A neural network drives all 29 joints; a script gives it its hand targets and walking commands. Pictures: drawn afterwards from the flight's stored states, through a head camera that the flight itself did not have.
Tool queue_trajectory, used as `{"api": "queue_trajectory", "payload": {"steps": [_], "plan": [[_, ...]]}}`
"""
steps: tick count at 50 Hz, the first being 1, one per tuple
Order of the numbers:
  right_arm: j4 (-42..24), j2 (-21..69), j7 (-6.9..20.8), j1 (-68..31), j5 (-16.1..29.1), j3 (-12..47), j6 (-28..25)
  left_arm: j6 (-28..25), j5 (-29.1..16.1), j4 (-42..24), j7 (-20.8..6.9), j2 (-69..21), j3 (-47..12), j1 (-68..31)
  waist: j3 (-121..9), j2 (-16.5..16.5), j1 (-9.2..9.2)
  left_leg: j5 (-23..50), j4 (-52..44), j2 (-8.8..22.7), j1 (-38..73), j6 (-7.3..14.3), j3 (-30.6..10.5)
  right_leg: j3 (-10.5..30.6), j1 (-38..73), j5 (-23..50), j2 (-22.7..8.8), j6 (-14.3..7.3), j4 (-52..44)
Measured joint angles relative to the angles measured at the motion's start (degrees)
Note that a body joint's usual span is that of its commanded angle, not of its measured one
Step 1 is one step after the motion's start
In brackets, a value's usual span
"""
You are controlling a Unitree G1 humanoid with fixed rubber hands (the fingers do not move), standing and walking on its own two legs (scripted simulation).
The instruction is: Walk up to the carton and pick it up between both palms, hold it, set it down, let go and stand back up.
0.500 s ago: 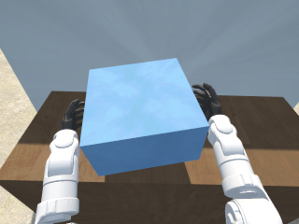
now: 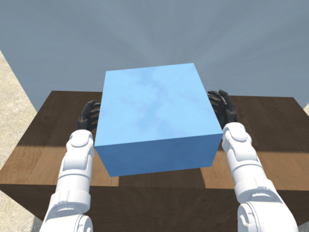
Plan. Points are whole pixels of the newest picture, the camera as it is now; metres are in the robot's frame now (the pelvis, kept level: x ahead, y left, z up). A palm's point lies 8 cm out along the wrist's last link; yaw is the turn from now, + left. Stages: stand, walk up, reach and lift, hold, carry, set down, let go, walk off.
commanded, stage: set down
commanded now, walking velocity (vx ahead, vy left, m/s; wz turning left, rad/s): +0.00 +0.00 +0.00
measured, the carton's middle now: (155, 115) +0.44 +0.00 +0.07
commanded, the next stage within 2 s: none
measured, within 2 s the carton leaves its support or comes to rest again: neither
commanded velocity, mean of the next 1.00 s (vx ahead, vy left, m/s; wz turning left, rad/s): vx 0.00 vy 0.00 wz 0.00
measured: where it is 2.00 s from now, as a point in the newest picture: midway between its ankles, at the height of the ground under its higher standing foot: outside the picture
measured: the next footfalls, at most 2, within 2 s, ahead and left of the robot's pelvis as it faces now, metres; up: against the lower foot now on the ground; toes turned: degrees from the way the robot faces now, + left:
none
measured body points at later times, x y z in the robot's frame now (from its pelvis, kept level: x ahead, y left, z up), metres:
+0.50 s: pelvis +0.01 +0.00 +0.00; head +0.03 +0.00 +0.45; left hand +0.39 +0.18 +0.05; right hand +0.41 -0.20 +0.09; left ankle +0.00 +0.13 -0.75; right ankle -0.01 -0.13 -0.75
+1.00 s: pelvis +0.02 -0.01 +0.00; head +0.09 -0.01 +0.44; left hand +0.41 +0.17 +0.00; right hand +0.44 -0.21 +0.04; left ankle +0.00 +0.13 -0.75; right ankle -0.01 -0.13 -0.75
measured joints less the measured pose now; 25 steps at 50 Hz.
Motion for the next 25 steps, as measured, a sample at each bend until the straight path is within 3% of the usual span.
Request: {"api": "queue_trajectory", "payload": {"steps": [17, 25], "plan": [[5.3, 0.1, 0.7, -1.7, 0.0, 0.0, -5.7, -6.9, -0.9, 3.5, 2.2, -0.5, 0.0, 2.1, 0.0, 0.0, 0.00, -0.3, 0.0, 0.3, -2.7, -0.5, 0.0, -0.1, -2.6, -0.3, 0.3, 0.0, 0.0], [11.0, -1.2, 1.3, -3.6, 0.0, -0.3, -8.2, -9.3, -0.9, 9.4, 3.0, -0.8, 0.0, -0.2, 0.0, 0.4, 0.00, -0.3, 0.0, 0.4, -3.6, -0.5, 0.0, -0.1, -3.6, -0.2, 0.3, -0.1, 0.0]]}}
